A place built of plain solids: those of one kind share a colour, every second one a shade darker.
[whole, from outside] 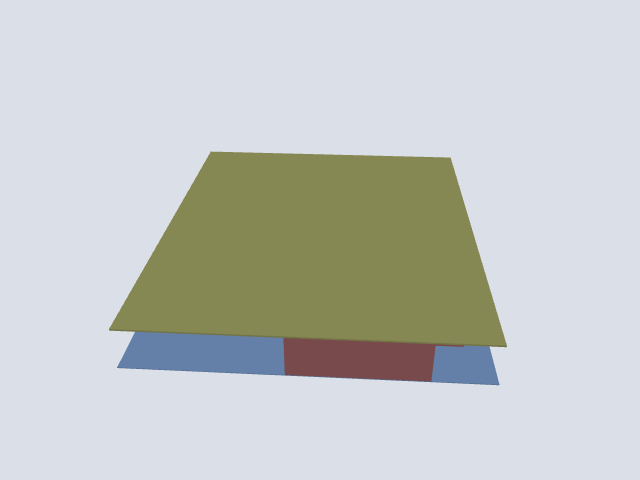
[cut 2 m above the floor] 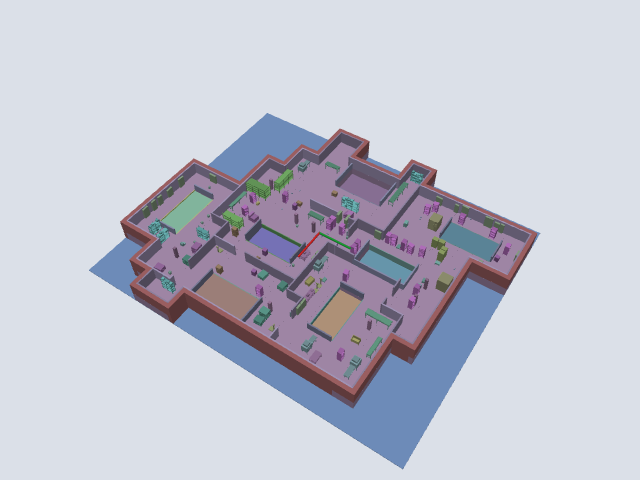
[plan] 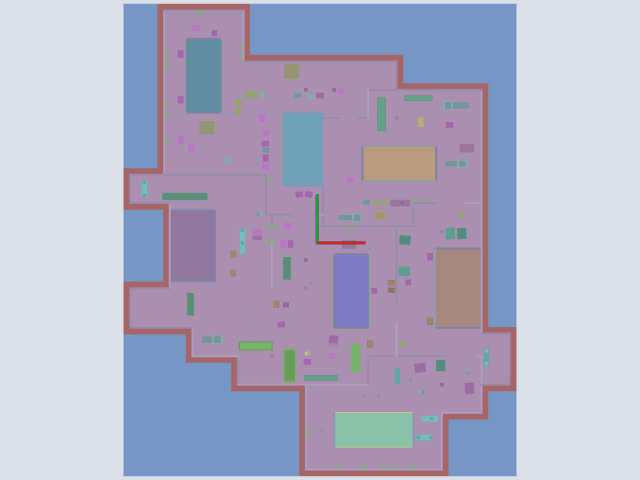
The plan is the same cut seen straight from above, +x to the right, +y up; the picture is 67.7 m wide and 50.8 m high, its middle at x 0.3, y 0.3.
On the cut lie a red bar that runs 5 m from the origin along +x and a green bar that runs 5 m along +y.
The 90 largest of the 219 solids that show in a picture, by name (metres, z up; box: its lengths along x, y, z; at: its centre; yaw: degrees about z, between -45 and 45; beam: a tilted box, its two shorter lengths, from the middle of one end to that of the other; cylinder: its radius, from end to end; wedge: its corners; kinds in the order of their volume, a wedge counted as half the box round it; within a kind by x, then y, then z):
{
 "floor_1": {"box": [0.8, 7.6, 1.5], "at": [-15.9, -0.3, -0.75]},
 "floor_2": {"box": [3.0, 7.6, 1.5], "at": [-15.4, 17.7, -0.75]},
 "floor_3": {"box": [16.8, 1.8, 1.5], "at": [-12.1, 7.0, -0.75]},
 "floor_4": {"box": [9.8, 3.8, 1.5], "at": [-12.0, 23.4, -0.75]},
 "floor_5": {"box": [13.2, 5.8, 1.5], "at": [-10.3, 10.8, -0.75]},
 "floor_6": {"box": [22.2, 4.8, 1.5], "at": [-9.4, -6.5, -0.75]},
 "floor_7": {"box": [3.0, 1.6, 1.5], "at": [-8.6, 20.7, -0.75]},
 "floor_8": {"box": [12.4, 2.8, 1.5], "at": [-4.5, -2.7, -0.75]},
 "floor_9": {"box": [38.6, 2.6, 1.5], "at": [-1.2, 4.8, -0.75]},
 "floor_10": {"box": [19.2, 3.0, 1.5], "at": [-0.5, 18.4, -0.75]},
 "floor_11": {"box": [3.8, 3.8, 1.5], "at": [0.0, -19.8, -0.75]},
 "floor_12": {"box": [41.6, 0.8, 1.5], "at": [0.3, -9.3, -0.75]},
 "floor_13": {"box": [35.0, 0.2, 1.5], "at": [0.6, 13.8, -0.75]},
 "floor_14": {"box": [23.2, 0.6, 1.5], "at": [0.9, -1.0, -0.75]},
 "floor_15": {"box": [4.4, 3.8, 1.5], "at": [2.7, 8.4, -0.75]},
 "floor_16": {"box": [35.0, 3.0, 1.5], "at": [3.6, -11.2, -0.75]},
 "floor_17": {"box": [28.8, 4.2, 1.5], "at": [3.7, 1.4, -0.75]},
 "floor_18": {"box": [28.2, 3.0, 1.5], "at": [4.0, 15.4, -0.75]},
 "floor_19": {"box": [15.8, 3.0, 1.5], "at": [6.0, -23.2, -0.75]},
 "floor_20": {"box": [30.2, 3.0, 1.5], "at": [6.0, -14.2, -0.75]},
 "floor_21": {"box": [20.0, 2.2, 1.5], "at": [8.1, -16.8, -0.75]},
 "floor_22": {"box": [7.0, 7.6, 1.5], "at": [9.0, -5.1, -0.75]},
 "floor_23": {"box": [17.6, 0.4, 1.5], "at": [9.3, 6.3, -0.75]},
 "floor_24": {"box": [17.6, 3.4, 1.5], "at": [9.3, 12.0, -0.75]},
 "floor_25": {"box": [3.8, 3.0, 1.5], "at": [12.0, -20.2, -0.75]},
 "floor_26": {"box": [8.0, 0.8, 1.5], "at": [14.1, -18.3, -0.75]},
 "floor_27": {"box": [5.6, 3.8, 1.5], "at": [15.3, 8.4, -0.75]},
 "wall_rim_1": {"box": [0.6, 4.4, 5.1], "at": [-20.2, -6.9, 1.05]},
 "wall_rim_2": {"box": [0.6, 3.2, 5.1], "at": [-20.2, 5.7, 1.05]},
 "wall_rim_3": {"box": [4.2, 0.6, 5.1], "at": [-18.4, 7.6, 1.05]},
 "wall_rim_4": {"box": [4.8, 0.6, 5.1], "at": [-18.1, -4.4, 1.05]},
 "wall_rim_5": {"box": [4.8, 0.6, 5.1], "at": [-18.1, 3.8, 1.05]},
 "wall_rim_6": {"box": [7.2, 0.6, 5.1], "at": [-16.9, -9.4, 1.05]},
 "wall_rim_7": {"box": [0.6, 16.8, 5.1], "at": [-16.6, 16.3, 1.05]},
 "wall_rim_8": {"box": [0.6, 7.6, 5.1], "at": [-16.0, -0.3, 1.05]},
 "wall_rim_9": {"box": [0.6, 2.4, 5.1], "at": [-13.6, -10.9, 1.05]},
 "wall_rim_10": {"box": [9.8, 0.6, 5.1], "at": [-12.0, 25.0, 1.05]},
 "wall_rim_11": {"box": [5.4, 0.6, 5.1], "at": [-11.2, -12.4, 1.05]},
 "wall_rim_12": {"box": [0.6, 2.4, 5.1], "at": [-8.8, -13.9, 1.05]},
 "wall_rim_13": {"box": [0.6, 4.8, 5.1], "at": [-7.4, 22.3, 1.05]},
 "wall_rim_14": {"box": [7.8, 0.6, 5.1], "at": [-5.2, -15.4, 1.05]},
 "wall_rim_15": {"box": [0.6, 8.4, 5.1], "at": [-1.6, -19.9, 1.05]},
 "wall_rim_16": {"box": [16.8, 0.6, 5.1], "at": [0.7, 19.6, 1.05]},
 "wall_rim_17": {"box": [15.8, 0.6, 5.1], "at": [6.0, -24.4, 1.05]},
 "wall_rim_18": {"box": [0.6, 2.4, 5.1], "at": [8.8, 18.1, 1.05]},
 "wall_rim_19": {"box": [9.6, 0.6, 5.1], "at": [13.3, 16.6, 1.05]},
 "wall_rim_20": {"box": [0.6, 5.4, 5.1], "at": [13.6, -21.4, 1.05]},
 "wall_rim_21": {"box": [4.8, 0.6, 5.1], "at": [15.7, -18.4, 1.05]},
 "wall_rim_22": {"box": [0.6, 2.4, 5.1], "at": [17.8, -16.9, 1.05]},
 "wall_rim_23": {"box": [0.6, 25.2, 5.1], "at": [17.8, 3.7, 1.05]},
 "wall_rim_24": {"box": [3.6, 0.6, 5.1], "at": [19.3, -15.4, 1.05]},
 "wall_rim_25": {"box": [3.6, 0.6, 5.1], "at": [19.3, -9.2, 1.05]},
 "wall_rim_26": {"box": [0.6, 5.6, 5.1], "at": [20.8, -12.3, 1.05]},
 "ceil_all_1": {"box": [41.6, 50.0, 0.2], "at": [0.3, 0.3, 3.7]},
 "wall_1": {"box": [0.2, 4.4, 5.1], "at": [-19.8, -6.9, 1.05]},
 "wall_2": {"box": [4.4, 0.2, 5.1], "at": [-17.7, -4.8, 1.05]},
 "wall_3": {"box": [4.4, 0.2, 5.1], "at": [-17.7, 4.2, 1.05]},
 "wall_4": {"box": [6.8, 0.2, 5.1], "at": [-16.5, -9.0, 1.05]},
 "wall_5": {"box": [0.2, 17.6, 5.1], "at": [-16.2, 15.9, 1.05]},
 "wall_6": {"box": [0.2, 9.2, 5.1], "at": [-15.6, -0.3, 1.05]},
 "wall_7": {"box": [14.6, 0.2, 5.1], "at": [-12.6, 7.2, 1.05]},
 "wall_8": {"box": [8.6, 0.2, 5.1], "at": [-12.0, 24.6, 1.05]},
 "wall_9": {"box": [5.0, 0.2, 5.1], "at": [-10.8, -12.0, 1.05]},
 "wall_10": {"box": [0.2, 5.6, 5.1], "at": [-7.8, 21.9, 1.05]},
 "wall_11": {"box": [0.2, 4.4, 5.1], "at": [-5.4, 5.1, 1.05]},
 "wall_12": {"box": [0.2, 4.8, 5.1], "at": [-4.8, -2.4, 1.05]},
 "wall_13": {"box": [14.0, 0.2, 5.1], "at": [-1.5, -15.0, 1.05]},
 "wall_14": {"box": [0.2, 9.2, 5.1], "at": [-1.2, -19.5, 1.05]},
 "wall_15": {"box": [16.4, 0.2, 5.1], "at": [0.3, 19.2, 1.05]},
 "wall_16": {"box": [0.2, 4.4, 5.1], "at": [0.6, 3.9, 1.05]},
 "wall_17": {"box": [9.8, 0.2, 5.1], "at": [5.4, 1.8, 1.05]},
 "wall_18": {"box": [14.6, 0.2, 5.1], "at": [6.0, -24.0, 1.05]},
 "wall_19": {"box": [0.2, 8.5, 5.1], "at": [8.4, -2.35, 1.05]},
 "wall_20": {"box": [8.5, 0.2, 5.1], "at": [9.55, -12.0, 1.05]},
 "wall_21": {"box": [12.2, 0.2, 5.1], "at": [11.4, 16.2, 1.05]},
 "wall_22": {"box": [0.2, 6.2, 5.1], "at": [13.2, -21.0, 1.05]},
 "wall_23": {"box": [4.4, 0.2, 5.1], "at": [15.3, -18.0, 1.05]},
 "wall_24": {"box": [0.2, 6.2, 5.1], "at": [17.4, -15.0, 1.05]},
 "wall_25": {"box": [0.2, 26.0, 5.1], "at": [17.4, 3.3, 1.05]},
 "wall_26": {"box": [0.2, 5.6, 5.1], "at": [20.4, -12.3, 1.05]},
 "floor_base_1": {"box": [41.6, 50.0, 0.1], "at": [0.3, 0.3, -1.55]},
 "floor_tanker_bay_1": {"box": [4.7, 8.2, 1.5], "at": [14.95, -4.8, -0.75]},
 "floor_oven_bed_1": {"box": [3.6, 7.6, 1.5], "at": [-12.0, 17.7, -0.75]},
 "floor_oven_bed_2": {"box": [4.1, 7.6, 0.34], "at": [-1.55, 9.9, -1.33]},
 "floor_pallet_well_1": {"box": [8.2, 3.6, 1.32], "at": [6.0, -19.8, -0.84]},
 "floor_plant_bed_1": {"box": [7.6, 3.6, 0.84], "at": [8.7, 8.4, -1.08]},
 "floor_cooler_base_1": {"box": [3.6, 7.6, 0.78], "at": [3.6, -5.1, -1.11]},
 "rackoven_1": {"box": [1.6, 1.4, 2.3], "at": [-11.65, 12.2, 1.25]},
 "rackoven_2": {"box": [1.6, 1.6, 2.3], "at": [-2.7, 18.16, 1.25]},
 "floor_dock_well_1": {"box": [4.7, 7.6, 0.3], "at": [-13.15, -0.3, -1.35]}
}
